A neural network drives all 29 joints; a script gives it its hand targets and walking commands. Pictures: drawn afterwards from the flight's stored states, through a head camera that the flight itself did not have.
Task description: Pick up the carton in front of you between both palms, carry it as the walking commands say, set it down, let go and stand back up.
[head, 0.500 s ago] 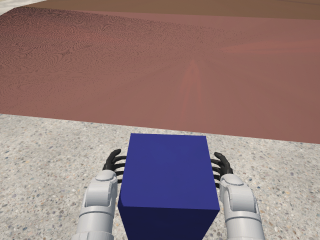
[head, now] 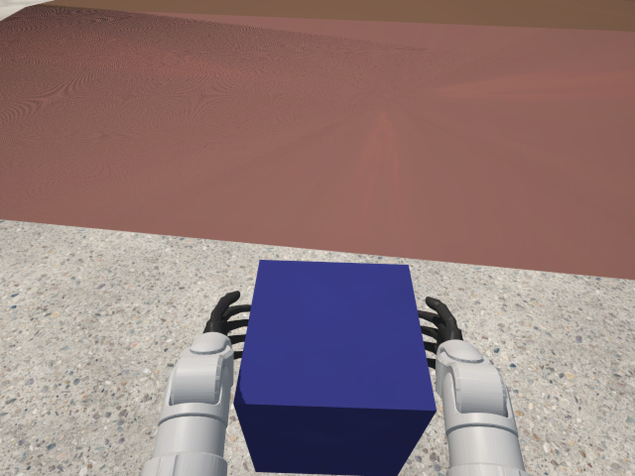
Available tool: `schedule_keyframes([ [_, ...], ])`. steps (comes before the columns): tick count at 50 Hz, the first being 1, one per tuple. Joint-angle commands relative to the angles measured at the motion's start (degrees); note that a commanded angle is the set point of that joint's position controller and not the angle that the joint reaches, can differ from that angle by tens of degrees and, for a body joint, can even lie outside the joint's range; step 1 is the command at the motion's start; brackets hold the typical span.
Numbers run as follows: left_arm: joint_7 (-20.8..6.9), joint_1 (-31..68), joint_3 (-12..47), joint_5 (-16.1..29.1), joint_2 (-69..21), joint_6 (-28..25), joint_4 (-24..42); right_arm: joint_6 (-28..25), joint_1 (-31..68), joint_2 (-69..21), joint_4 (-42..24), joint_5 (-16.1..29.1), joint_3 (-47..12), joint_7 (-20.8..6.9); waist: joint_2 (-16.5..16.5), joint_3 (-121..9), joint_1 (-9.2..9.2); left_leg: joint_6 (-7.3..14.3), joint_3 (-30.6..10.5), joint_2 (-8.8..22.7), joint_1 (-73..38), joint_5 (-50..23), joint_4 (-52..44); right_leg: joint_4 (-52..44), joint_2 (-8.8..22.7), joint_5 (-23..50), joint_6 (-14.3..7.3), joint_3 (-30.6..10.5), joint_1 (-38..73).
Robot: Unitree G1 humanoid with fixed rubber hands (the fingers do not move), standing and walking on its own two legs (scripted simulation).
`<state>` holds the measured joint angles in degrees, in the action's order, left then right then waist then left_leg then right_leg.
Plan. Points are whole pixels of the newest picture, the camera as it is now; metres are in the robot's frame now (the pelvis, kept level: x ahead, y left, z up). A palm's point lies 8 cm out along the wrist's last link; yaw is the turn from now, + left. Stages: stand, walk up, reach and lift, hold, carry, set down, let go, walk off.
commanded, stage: hold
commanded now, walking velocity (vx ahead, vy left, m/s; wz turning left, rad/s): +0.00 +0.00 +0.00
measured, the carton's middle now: (329, 371) +0.30 +0.00 -0.03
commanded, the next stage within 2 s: carry in 0.40 s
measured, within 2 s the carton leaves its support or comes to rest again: neither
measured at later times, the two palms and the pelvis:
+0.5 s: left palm (217, 342) +0.29 +0.15 +0.05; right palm (448, 349) +0.29 -0.15 +0.05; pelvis +0.01 +0.00 +0.00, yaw +0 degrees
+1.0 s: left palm (248, 244) +0.46 +0.14 +0.07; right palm (435, 251) +0.46 -0.16 +0.07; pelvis +0.20 -0.01 -0.01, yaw +3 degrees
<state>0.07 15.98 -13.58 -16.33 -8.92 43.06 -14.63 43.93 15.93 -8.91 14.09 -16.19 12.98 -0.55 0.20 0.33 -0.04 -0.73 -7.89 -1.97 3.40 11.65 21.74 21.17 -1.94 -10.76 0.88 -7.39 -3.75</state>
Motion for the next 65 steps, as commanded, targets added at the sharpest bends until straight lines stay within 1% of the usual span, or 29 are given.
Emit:
schedule_keyframes([
  [1,-14.19,29.1,32.46,16.22,-53.52,-1.79,2.8,-2.31,28.89,-53.37,-2.96,15.97,-32.05,-13.34,0.06,-13.9,-0.11,-0.44,4.02,-3.65,-1.47,-9.07,-3.52,-2.84,-3.65,9.12,0.37,3.9,4.29],
  [19,-13.93,26.76,33.18,16.74,-53.32,-1.52,4.57,-2.1,26.75,-52.78,-4.95,16.51,-32.87,-13.13,0.09,-13.52,-0.06,-0.54,3.67,-3.69,-1.95,-10.92,-3.71,-2.92,-3.73,10.57,0.39,3.63,4.48],
  [20,-13.91,27.88,34.54,17.35,-53.65,-1.37,4.81,-2.11,28.33,-52.77,-5.06,17.08,-33.53,-13.06,0.43,-13.17,-0.05,0.8,1.95,5.99,4.83,-2.62,1.26,2.92,6.24,1.03,-0.84,2.7,-2.81],
  [23,-13.4,28.45,36.85,19.25,-53.5,-0.85,8.7,-1.53,28.83,-53.06,-8.73,18.69,-36.06,-12.51,1.04,-11.81,0.31,2.33,-2.0,6.06,12.62,31.24,-2.11,1.84,4.78,-29.56,-1.14,0.73,-10.96],
  [26,-12.38,29.23,41.55,22.49,-53.18,1.22,14.34,0.57,28.44,-52.55,-13.93,21.05,-40.1,-11.41,3.27,-14.79,0.05,3.25,-2.05,8.13,11.14,23.06,-1.49,7.2,3.95,-16.93,-0.63,5.82,-12.2],
  [28,-11.65,28.95,44.64,24.65,-51.81,3.92,18.58,3.18,27.14,-50.87,-18.21,22.85,-42.79,-10.47,5.0,-18.02,0.09,4.2,-2.43,9.1,10.39,23.32,-1.0,8.39,3.67,-15.88,-0.9,7.56,-11.86],
  [30,-10.89,29.28,46.48,26.67,-50.16,7.43,21.61,6.72,27.3,-49.07,-21.76,24.51,-44.68,-9.61,1.52,-16.2,0.23,3.57,0.73,7.65,15.21,24.76,2.94,3.68,6.88,-21.87,-2.27,3.48,-11.05],
  [32,-10.07,27.21,46.81,28.12,-47.76,11.27,22.51,10.57,27.56,-46.97,-24.14,26.25,-45.89,-8.92,-9.79,-14.49,0.96,0.88,9.8,3.01,25.48,16.98,17.31,-4.99,14.63,-26.15,-6.28,-8.92,-4.18],
  [33,-9.48,25.5,46.68,28.24,-46.59,13.01,23.42,12.56,27.79,-46.66,-25.54,27.92,-46.87,-8.84,-13.93,-12.24,1.09,0.4,12.84,2.06,30.37,15.91,17.26,-6.04,18.36,-20.78,-9.25,-14.57,-1.26],
  [35,-8.55,23.69,46.83,28.92,-46.16,16.13,26.67,15.65,26.9,-47.15,-27.32,31.29,-48.44,-8.95,-10.37,-12.5,1.13,0.75,14.23,2.31,24.38,12.67,8.12,-2.61,17.44,-9.32,-9.52,-9.72,-3.21],
  [37,-8.47,23.28,48.34,30.94,-47.15,18.85,31.29,17.85,24.34,-48.61,-29.49,32.88,-49.0,-8.84,-4.39,-17.98,0.16,1.35,12.39,3.75,7.53,6.97,1.24,7.33,11.4,-4.29,-4.96,4.46,-9.41],
  [38,-8.74,23.24,49.2,31.97,-48.21,20.14,33.0,18.79,21.92,-48.36,-30.0,32.51,-48.61,-8.69,3.88,-19.13,-0.78,4.19,2.63,9.44,-2.82,5.23,-0.31,19.12,7.25,0.16,-2.0,11.03,-18.98],
  [39,-9.14,23.48,49.77,32.95,-48.88,21.41,34.72,19.52,19.57,-47.69,-30.33,31.6,-47.94,-8.43,15.5,-19.59,-1.51,9.12,-8.62,17.32,-13.13,-10.88,0.17,28.29,4.02,-6.46,1.05,15.79,-32.27],
  [40,-9.61,23.5,50.04,33.54,-48.74,22.28,35.71,20.34,17.81,-48.14,-31.41,30.97,-47.37,-8.06,17.04,-16.74,-1.83,12.61,-13.5,21.0,-18.46,-23.86,-1.24,28.06,2.53,-20.76,1.23,15.51,-41.87],
  [41,-10.0,23.49,49.94,34.25,-49.17,22.9,36.14,21.06,18.42,-48.76,-33.72,30.68,-47.59,-7.69,11.73,-14.86,-2.36,13.62,-13.42,22.1,-20.29,-28.32,-0.65,25.21,3.25,-26.06,0.62,14.17,-44.98],
  [43,-10.22,20.34,49.42,35.09,-49.75,23.91,37.07,22.34,19.15,-50.15,-38.73,31.58,-48.23,-7.33,7.61,-17.04,-2.61,10.47,-7.2,21.04,-18.98,-25.58,0.43,14.88,3.08,-20.27,-0.16,15.03,-38.84],
  [45,-9.85,18.11,49.38,34.92,-50.59,24.5,38.82,23.47,20.88,-49.8,-42.18,32.86,-48.94,-7.49,7.51,-21.25,-0.28,4.78,6.36,15.25,-5.8,-19.22,5.18,0.41,0.37,-4.22,-0.86,19.42,-13.91],
  [46,-9.44,18.82,48.84,34.86,-50.06,24.84,39.71,24.1,19.81,-48.59,-42.53,33.59,-49.08,-7.61,3.6,-24.38,0.39,2.28,12.37,12.44,7.17,-15.71,11.61,-0.12,1.94,-0.03,-1.58,17.99,5.58],
  [47,-8.77,15.8,47.63,33.11,-48.52,24.93,38.38,24.87,23.0,-46.73,-44.94,34.94,-49.68,-7.95,-10.46,-24.43,2.69,-1.1,18.29,6.72,20.55,-4.08,27.73,-7.27,14.51,-7.91,-5.1,-2.97,13.86],
  [48,-8.26,17.34,46.66,32.35,-47.71,25.15,38.26,25.87,26.08,-46.33,-45.55,36.2,-50.71,-8.47,-20.09,-21.5,2.11,-1.25,16.32,1.55,37.28,16.07,35.01,-8.23,24.05,7.58,-12.0,-20.37,22.3],
  [49,-7.84,18.9,46.34,32.48,-47.98,25.88,39.73,26.35,26.06,-46.17,-43.9,36.74,-50.54,-8.87,-12.5,-18.96,2.14,1.16,11.44,4.78,42.38,19.78,40.58,-5.6,25.86,17.13,-15.13,-19.12,22.76],
  [51,-7.37,20.58,46.82,32.73,-48.07,26.96,40.4,26.91,23.41,-46.57,-40.88,36.62,-49.01,-9.22,-2.67,-19.51,2.28,2.57,10.13,7.32,45.23,16.14,40.84,-3.84,24.21,22.11,-13.7,-10.91,22.96],
  [53,-7.79,21.17,47.55,33.9,-48.72,27.69,40.36,27.08,21.0,-47.25,-38.14,35.03,-47.87,-8.87,-3.49,-18.55,2.82,2.04,12.3,7.07,44.15,12.27,33.19,-5.2,20.65,24.09,-10.07,-2.96,22.2],
  [58,-10.47,20.98,48.99,36.05,-49.54,28.01,38.26,26.31,17.38,-49.6,-34.77,29.98,-45.89,-7.25,-7.56,-13.81,2.19,0.85,18.98,3.12,33.45,-0.57,14.92,-7.2,15.22,26.19,-7.63,9.22,11.5],
  [60,-11.21,20.28,49.03,36.08,-49.83,27.73,37.41,25.91,16.93,-50.29,-34.75,29.15,-45.68,-6.99,-10.06,-12.9,1.67,1.78,22.6,0.89,22.73,-6.16,9.7,-5.85,14.5,33.47,-5.91,12.83,5.26],
  [62,-11.65,20.33,48.92,36.0,-49.91,27.32,37.48,25.31,15.92,-51.04,-34.14,28.76,-45.8,-7.1,-10.32,-16.29,-0.08,2.69,24.74,-1.14,8.54,-9.9,6.58,3.32,13.46,41.06,-3.72,17.5,1.38],
  [63,-11.77,20.93,49.1,35.84,-49.71,27.1,37.62,25.0,16.04,-50.9,-34.03,28.85,-45.88,-7.23,-8.61,-19.45,-1.15,3.18,25.71,-1.91,-0.85,-6.77,5.41,12.2,11.63,37.74,-2.62,19.8,-1.89],
  [64,-11.86,21.55,49.11,35.53,-49.12,26.83,37.3,24.83,16.57,-51.11,-34.29,29.09,-46.06,-7.5,-5.15,-22.15,-2.46,3.42,19.44,3.4,-10.1,-0.5,6.18,23.41,10.44,24.21,-1.82,19.57,-8.95],
  [65,-11.85,22.12,49.51,35.69,-49.51,26.94,37.7,24.48,16.24,-50.56,-33.58,28.96,-45.73,-7.79,8.81,-24.96,-2.31,9.86,-11.53,21.23,-16.18,13.98,-3.9,40.59,4.19,5.09,0.63,18.65,-21.32],
])
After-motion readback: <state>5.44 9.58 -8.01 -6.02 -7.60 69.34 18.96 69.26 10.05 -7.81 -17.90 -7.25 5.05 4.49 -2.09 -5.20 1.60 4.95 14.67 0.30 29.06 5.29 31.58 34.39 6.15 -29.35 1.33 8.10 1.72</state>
